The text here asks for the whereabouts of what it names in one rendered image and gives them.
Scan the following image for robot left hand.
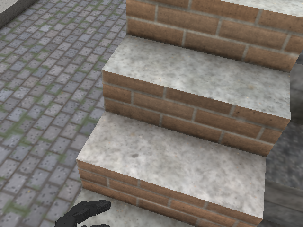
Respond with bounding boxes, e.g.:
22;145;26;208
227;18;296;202
54;200;111;227

